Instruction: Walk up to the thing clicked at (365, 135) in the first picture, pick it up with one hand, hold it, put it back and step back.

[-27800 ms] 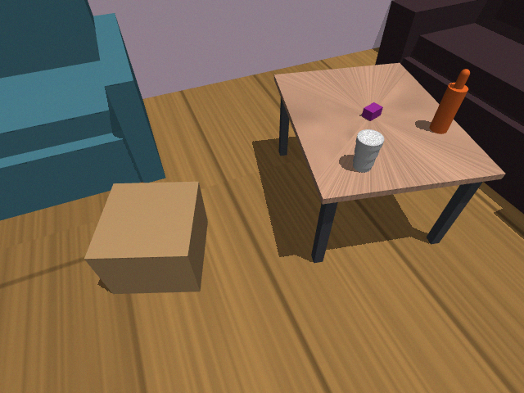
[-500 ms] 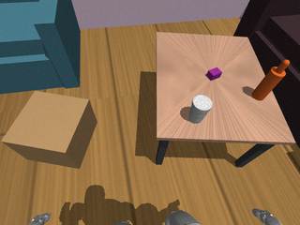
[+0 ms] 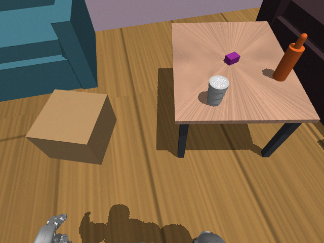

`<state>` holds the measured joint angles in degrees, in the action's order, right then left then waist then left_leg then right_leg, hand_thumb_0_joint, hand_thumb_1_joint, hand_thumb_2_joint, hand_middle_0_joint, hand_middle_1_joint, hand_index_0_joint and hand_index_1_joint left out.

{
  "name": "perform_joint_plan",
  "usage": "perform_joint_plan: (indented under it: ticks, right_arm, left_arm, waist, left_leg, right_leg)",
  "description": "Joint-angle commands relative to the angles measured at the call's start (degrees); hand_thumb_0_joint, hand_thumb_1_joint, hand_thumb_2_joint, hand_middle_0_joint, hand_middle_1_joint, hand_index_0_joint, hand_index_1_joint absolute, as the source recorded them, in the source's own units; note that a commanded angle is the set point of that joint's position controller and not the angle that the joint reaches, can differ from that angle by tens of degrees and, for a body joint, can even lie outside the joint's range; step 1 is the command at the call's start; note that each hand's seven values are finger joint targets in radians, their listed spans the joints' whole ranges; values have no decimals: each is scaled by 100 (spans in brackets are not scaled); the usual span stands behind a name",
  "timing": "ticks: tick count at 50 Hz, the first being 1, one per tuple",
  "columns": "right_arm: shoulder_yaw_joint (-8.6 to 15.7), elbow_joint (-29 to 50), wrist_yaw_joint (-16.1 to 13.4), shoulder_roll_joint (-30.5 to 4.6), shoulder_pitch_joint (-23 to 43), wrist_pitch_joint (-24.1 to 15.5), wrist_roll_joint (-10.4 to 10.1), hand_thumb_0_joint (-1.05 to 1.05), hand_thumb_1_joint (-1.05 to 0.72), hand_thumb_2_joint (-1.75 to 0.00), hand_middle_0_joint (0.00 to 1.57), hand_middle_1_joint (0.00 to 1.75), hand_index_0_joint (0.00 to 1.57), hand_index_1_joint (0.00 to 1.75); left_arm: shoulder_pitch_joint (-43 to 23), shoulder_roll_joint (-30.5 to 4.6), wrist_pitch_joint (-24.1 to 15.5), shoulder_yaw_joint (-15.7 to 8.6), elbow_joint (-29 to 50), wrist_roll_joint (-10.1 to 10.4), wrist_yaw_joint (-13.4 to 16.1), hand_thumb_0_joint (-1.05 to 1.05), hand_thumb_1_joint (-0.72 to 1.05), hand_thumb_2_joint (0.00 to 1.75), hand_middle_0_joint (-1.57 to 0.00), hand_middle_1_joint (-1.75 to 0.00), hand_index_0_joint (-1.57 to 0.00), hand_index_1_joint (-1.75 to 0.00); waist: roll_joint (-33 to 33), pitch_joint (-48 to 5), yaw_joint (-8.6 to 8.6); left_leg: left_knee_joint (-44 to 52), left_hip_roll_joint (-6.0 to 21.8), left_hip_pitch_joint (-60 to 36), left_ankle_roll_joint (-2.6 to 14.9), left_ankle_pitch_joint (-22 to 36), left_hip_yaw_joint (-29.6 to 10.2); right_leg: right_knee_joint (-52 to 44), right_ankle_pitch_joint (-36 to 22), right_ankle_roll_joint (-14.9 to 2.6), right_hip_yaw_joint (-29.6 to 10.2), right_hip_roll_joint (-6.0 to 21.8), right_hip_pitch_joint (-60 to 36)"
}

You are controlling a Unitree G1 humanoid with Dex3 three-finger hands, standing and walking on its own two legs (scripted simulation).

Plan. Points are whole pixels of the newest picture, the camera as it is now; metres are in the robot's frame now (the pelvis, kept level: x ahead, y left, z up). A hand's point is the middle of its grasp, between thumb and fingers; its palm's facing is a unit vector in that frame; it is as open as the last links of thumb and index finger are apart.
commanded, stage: step back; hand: right
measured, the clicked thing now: (216, 92) +0.74 -0.23 -0.22
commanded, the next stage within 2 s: none
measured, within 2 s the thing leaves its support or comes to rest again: neither
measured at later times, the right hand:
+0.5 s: hand out of the picture -0.06 -0.29 -0.14, palm faces +0.06 +0.91 -0.41, open 7.3 cm
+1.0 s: hand out of the picture -0.22 -0.28 -0.12, palm faces +0.04 +0.90 -0.44, open 7.4 cm
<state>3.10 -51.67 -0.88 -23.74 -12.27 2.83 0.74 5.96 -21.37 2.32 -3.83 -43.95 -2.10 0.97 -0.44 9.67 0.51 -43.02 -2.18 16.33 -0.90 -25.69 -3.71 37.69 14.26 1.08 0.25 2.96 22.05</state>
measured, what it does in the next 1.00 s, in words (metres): walks backwards: left foot, then right foot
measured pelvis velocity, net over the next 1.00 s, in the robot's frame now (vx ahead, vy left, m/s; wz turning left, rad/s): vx -0.32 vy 0.00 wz -0.10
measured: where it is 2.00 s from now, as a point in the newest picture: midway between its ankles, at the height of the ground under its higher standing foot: outside the picture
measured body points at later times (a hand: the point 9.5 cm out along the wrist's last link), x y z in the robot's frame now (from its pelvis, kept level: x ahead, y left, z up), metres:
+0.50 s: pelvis -0.16 +0.00 +0.00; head -0.11 -0.01 +0.45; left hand -0.06 +0.30 -0.11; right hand -0.06 -0.33 -0.11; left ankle -0.08 +0.12 -0.68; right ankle -0.17 -0.12 -0.72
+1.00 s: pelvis -0.32 +0.00 +0.01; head -0.29 +0.02 +0.45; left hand -0.22 +0.32 -0.12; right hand -0.23 -0.32 -0.09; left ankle -0.22 +0.12 -0.72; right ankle -0.39 -0.14 -0.69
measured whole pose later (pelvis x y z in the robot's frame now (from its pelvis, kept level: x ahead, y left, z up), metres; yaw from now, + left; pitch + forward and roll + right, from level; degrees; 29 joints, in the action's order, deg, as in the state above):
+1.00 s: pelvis -0.32 +0.00 +0.01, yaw -6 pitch -2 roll -1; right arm 2.5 -49.1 -0.4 -21.4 -7.4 0.8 2.8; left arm 11.8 -23.5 3.4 -4.4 -50.4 -1.8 -1.1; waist 2.1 6.1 -1.0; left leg -33.8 2.4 22.3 1.3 -10.4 1.5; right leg 47.0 30.8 0.4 -4.7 -1.4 15.2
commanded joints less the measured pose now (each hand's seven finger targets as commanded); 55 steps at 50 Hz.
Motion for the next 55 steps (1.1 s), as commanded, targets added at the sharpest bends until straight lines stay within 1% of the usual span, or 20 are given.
perform_joint_plan:
  ticks: [1,2,3,7,16,19,20,21,22,25,33,35,36,37,40,47,51,53,54,55]
  right_arm:
    - [418,307,-46,-1277,-356,-253,187,0,-90,-90,20,30,20,30]
    - [533,436,23,-1975,41,-222,122,0,-90,-90,20,30,20,30]
    - [564,512,19,-2065,39,-250,182,0,-90,-90,20,30,20,30]
    - [341,581,-114,-1319,729,-298,136,0,-90,-90,20,30,20,30]
    - [380,673,-91,-1418,345,-181,119,0,-90,-90,20,30,20,30]
    - [312,741,-51,-1275,596,-86,25,0,-90,-90,20,30,20,30]
    - [235,812,-39,-1023,509,-95,-11,0,-90,-90,20,30,20,30]
    - [248,898,-136,-897,854,-111,-48,0,-90,-90,20,30,20,30]
    - [321,829,-158,-1085,834,-92,-17,0,-90,-90,20,30,20,30]
    - [258,599,-133,-996,337,-138,-93,0,-90,-90,20,30,20,30]
    - [218,477,-109,-774,-91,-283,64,0,-90,-90,20,30,20,30]
    - [354,416,-136,-1160,-203,-318,159,0,-90,-90,20,30,20,30]
    - [455,549,-73,-1984,181,-281,92,0,-90,-90,20,30,20,30]
    - [531,620,-82,-2149,179,-307,137,0,-90,-90,20,30,20,30]
    - [303,610,-178,-1425,704,-332,167,0,-90,-90,20,30,20,30]
    - [395,545,-55,-1344,355,-316,205,0,-90,-90,20,30,20,30]
    - [396,491,23,-1349,464,-141,228,0,-90,-90,20,30,20,30]
    - [205,699,10,-669,789,-194,135,0,-90,-90,20,30,20,30]
    - [324,677,-50,-1028,952,-210,132,0,-90,-90,20,30,20,30]
    - [353,494,-16,-1168,747,-240,54,0,-90,-90,20,30,20,30]
  left_arm:
    - [192,-1175,36,-288,446,122,32,0,90,90,-20,-30,-20,-30]
    - [-148,-1119,9,-292,526,169,73,0,90,90,-20,-30,-20,-30]
    - [-514,-1301,7,-425,486,67,141,0,90,90,-20,-30,-20,-30]
    - [318,-1246,31,-412,55,189,97,0,90,90,-20,-30,-20,-30]
    - [536,-1024,-63,-319,-48,78,-36,0,90,90,-20,-30,-20,-30]
    - [1061,-1184,-126,-385,-359,-20,-32,0,90,90,-20,-30,-20,-30]
    - [980,-1586,-144,-517,-269,-83,-51,0,90,90,-20,-30,-20,-30]
    - [635,-2158,-91,-638,-133,-17,-63,0,90,90,-20,-30,-20,-30]
    - [427,-2165,-134,-604,35,-57,-50,0,90,90,-20,-30,-20,-30]
    - [-323,-1466,-135,-430,195,-39,28,0,90,90,-20,-30,-20,-30]
    - [124,-1425,42,-372,321,32,58,0,90,90,-20,-30,-20,-30]
    - [291,-1090,116,-236,367,66,7,0,90,90,-20,-30,-20,-30]
    - [139,-1038,90,-210,454,145,23,0,90,90,-20,-30,-20,-30]
    - [-199,-1315,120,-353,406,66,81,0,90,90,-20,-30,-20,-30]
    - [307,-1210,183,-353,66,161,43,0,90,90,-20,-30,-20,-30]
    - [583,-1166,-42,-312,-161,43,-170,0,90,90,-20,-30,-20,-30]
    - [1450,-1112,-177,-419,-922,-8,-138,0,90,90,-20,-30,-20,-30]
    - [1224,-1895,-234,-614,-718,-158,-102,0,90,90,-20,-30,-20,-30]
    - [636,-2220,-244,-651,-502,-150,-93,0,90,90,-20,-30,-20,-30]
    - [191,-1934,-324,-580,-359,-116,-77,0,90,90,-20,-30,-20,-30]
  waist:
    - [-20,-1392,-31]
    - [-1446,-1251,71]
    - [-1234,-1058,363]
    - [-679,-891,-307]
    - [-1169,-1519,46]
    - [-807,-1626,-229]
    - [261,-1382,-145]
    - [1686,-1082,-439]
    - [1433,-764,-388]
    - [696,-756,76]
    - [956,-1287,-118]
    - [191,-1429,-155]
    - [-1306,-1324,-129]
    - [-1137,-1221,192]
    - [-321,-1035,-324]
    - [-1117,-1297,80]
    - [-789,-1036,-307]
    - [1262,-576,-547]
    - [1082,-11,-479]
    - [514,206,-191]
  left_leg:
    - [2111,933,-820,453,1871,-948]
    - [2476,2197,-311,1346,2620,-2417]
    - [2599,2556,313,1889,2832,-3099]
    - [1810,1725,-213,1399,3599,-1106]
    - [1423,1723,-1139,1395,3349,-927]
    - [965,1318,-10,767,2400,-557]
    - [337,670,1147,376,1218,-302]
    - [-1015,-225,1354,99,-793,150]
    - [-1987,-106,1070,25,-1043,-462]
    - [-2494,-386,1044,78,-254,-455]
    - [1384,-93,222,74,688,595]
    - [2280,887,-815,420,1881,-790]
    - [2453,2318,-402,1353,2696,-2468]
    - [2565,2764,298,1931,2732,-3159]
    - [2062,1830,197,1368,3146,-1295]
    - [2422,1561,-741,1200,-543,-1047]
    - [1896,1247,625,783,-961,-539]
    - [-160,-110,2086,46,-751,164]
    - [-913,197,1523,-75,-613,-532]
    - [-1219,282,1342,-26,-64,-682]
  right_leg:
    - [551,-616,-489,-828,219,-165]
    - [1566,1651,-224,-135,-835,346]
    - [2761,2488,-169,-1052,-878,212]
    - [3686,1515,-181,-1144,-802,655]
    - [215,1301,-31,-239,-423,-246]
    - [-1415,-128,-339,-333,-224,-1522]
    - [-1499,40,-640,-1736,583,-1733]
    - [-1923,-369,-1626,-2879,1810,-676]
    - [-2006,-597,-1890,-3233,2141,120]
    - [-1228,-1828,-1312,-1270,1083,-200]
    - [-46,-2341,-1018,-970,867,-1525]
    - [670,-797,-552,-847,428,-227]
    - [1616,1557,-224,-9,-613,415]
    - [2814,2363,-164,-817,-585,156]
    - [3773,1587,-235,-1288,-770,397]
    - [727,1819,-10,-402,-461,-23]
    - [-1687,951,-404,87,-585,-1735]
    - [-2746,3710,-1097,-3074,1307,-1054]
    - [-2981,4585,-1619,-3733,2122,605]
    - [-2697,3770,-1510,-3080,1814,568]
